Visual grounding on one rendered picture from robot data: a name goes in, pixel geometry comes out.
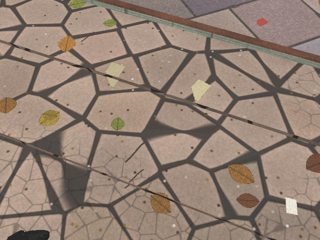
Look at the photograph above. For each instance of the left robot hand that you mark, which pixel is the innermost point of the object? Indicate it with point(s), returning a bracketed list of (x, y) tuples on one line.
[(30, 235)]

